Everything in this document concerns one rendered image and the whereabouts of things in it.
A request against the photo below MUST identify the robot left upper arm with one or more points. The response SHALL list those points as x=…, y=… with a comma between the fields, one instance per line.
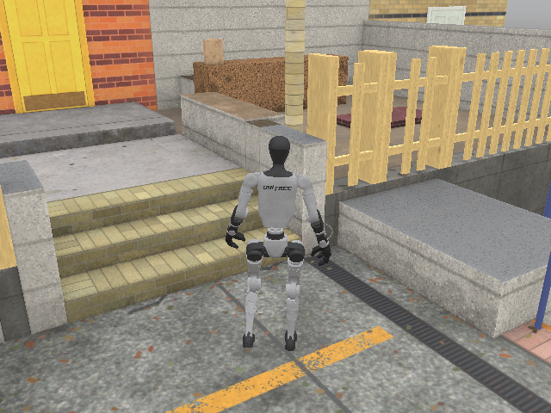
x=250, y=180

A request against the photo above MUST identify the right robot hand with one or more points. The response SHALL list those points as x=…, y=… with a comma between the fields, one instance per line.
x=326, y=251

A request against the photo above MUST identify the robot right upper arm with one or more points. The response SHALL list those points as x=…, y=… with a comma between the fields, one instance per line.
x=309, y=198

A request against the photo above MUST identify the right robot forearm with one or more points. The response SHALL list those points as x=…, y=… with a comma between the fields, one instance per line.
x=319, y=231

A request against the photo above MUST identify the robot right thigh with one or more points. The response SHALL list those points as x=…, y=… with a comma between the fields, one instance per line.
x=295, y=256

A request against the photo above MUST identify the humanoid robot torso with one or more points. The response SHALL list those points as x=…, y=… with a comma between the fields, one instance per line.
x=276, y=203

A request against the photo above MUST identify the left robot hand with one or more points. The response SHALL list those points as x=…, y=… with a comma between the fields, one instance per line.
x=238, y=236

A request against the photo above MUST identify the left robot forearm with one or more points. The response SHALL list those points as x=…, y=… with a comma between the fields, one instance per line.
x=234, y=223

